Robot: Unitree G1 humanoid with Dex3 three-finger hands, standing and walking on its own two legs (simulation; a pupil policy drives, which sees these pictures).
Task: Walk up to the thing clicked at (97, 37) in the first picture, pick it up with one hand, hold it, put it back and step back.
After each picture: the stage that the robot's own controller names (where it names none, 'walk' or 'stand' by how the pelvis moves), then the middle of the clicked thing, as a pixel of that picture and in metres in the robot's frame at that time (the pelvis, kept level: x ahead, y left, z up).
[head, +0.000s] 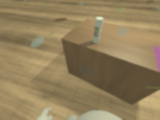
stand; (97, 31) +0.84 -0.03 +0.09
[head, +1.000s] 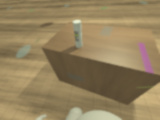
walk; (78, 35) +0.72 +0.18 +0.11
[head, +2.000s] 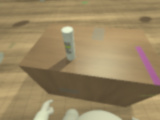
stand; (69, 45) +0.50 +0.19 +0.12
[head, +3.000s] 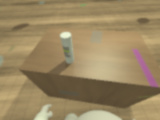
stand; (68, 49) +0.49 +0.19 +0.10
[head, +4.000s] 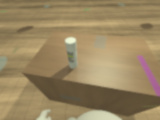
stand; (72, 54) +0.46 +0.17 +0.09
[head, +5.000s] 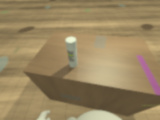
stand; (72, 53) +0.47 +0.17 +0.09
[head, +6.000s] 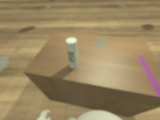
rise first; (72, 54) +0.47 +0.16 +0.09
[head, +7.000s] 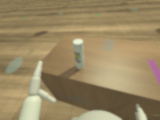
rise first; (79, 55) +0.48 +0.15 +0.10
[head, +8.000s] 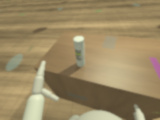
go down; (79, 53) +0.48 +0.14 +0.10
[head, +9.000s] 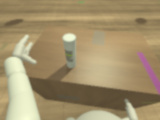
go down; (70, 53) +0.45 +0.14 +0.11
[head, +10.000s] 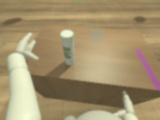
close in; (68, 50) +0.47 +0.14 +0.12
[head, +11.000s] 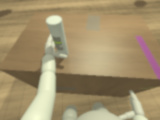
close; (59, 40) +0.49 +0.16 +0.15
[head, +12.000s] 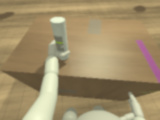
lift; (61, 41) +0.48 +0.17 +0.16
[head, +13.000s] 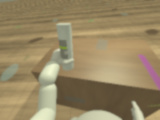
lift; (66, 48) +0.36 +0.16 +0.27
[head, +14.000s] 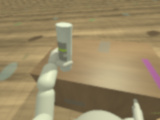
hold; (65, 50) +0.33 +0.16 +0.28
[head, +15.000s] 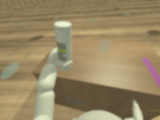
hold; (64, 49) +0.32 +0.16 +0.28
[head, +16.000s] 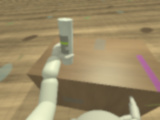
crouch; (66, 43) +0.39 +0.15 +0.27
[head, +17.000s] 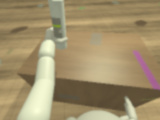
lower; (59, 27) +0.50 +0.18 +0.29
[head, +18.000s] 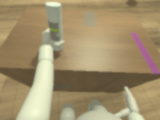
lower; (56, 30) +0.54 +0.17 +0.17
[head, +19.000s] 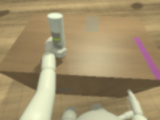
lower; (58, 38) +0.50 +0.17 +0.16
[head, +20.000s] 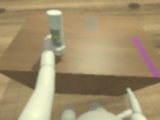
lower; (57, 36) +0.52 +0.17 +0.16
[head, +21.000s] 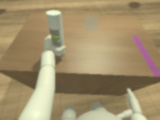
lower; (57, 36) +0.52 +0.17 +0.16
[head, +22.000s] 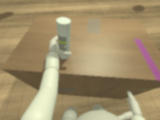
open; (64, 41) +0.49 +0.14 +0.15
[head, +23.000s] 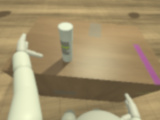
sink last; (66, 45) +0.47 +0.14 +0.14
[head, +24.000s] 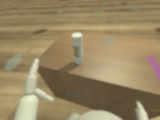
sink last; (78, 50) +0.50 +0.16 +0.13
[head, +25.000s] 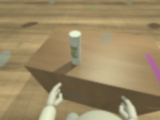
stand; (75, 49) +0.47 +0.14 +0.13
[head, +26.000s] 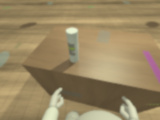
stand; (73, 47) +0.48 +0.16 +0.14
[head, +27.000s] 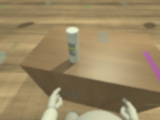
stand; (73, 47) +0.48 +0.15 +0.15
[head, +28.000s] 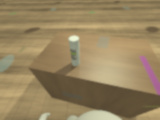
stand; (75, 52) +0.49 +0.16 +0.10
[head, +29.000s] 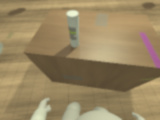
walk; (74, 31) +0.59 +0.16 +0.12
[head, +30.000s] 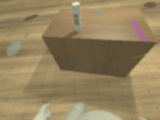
walk; (77, 18) +0.87 +0.20 +0.11
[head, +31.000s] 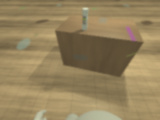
stand; (85, 19) +1.12 +0.15 +0.11
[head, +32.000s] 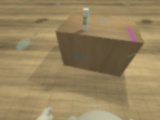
stand; (85, 20) +1.12 +0.13 +0.09
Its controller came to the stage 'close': yes
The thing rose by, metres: 0.21
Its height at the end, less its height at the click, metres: +0.00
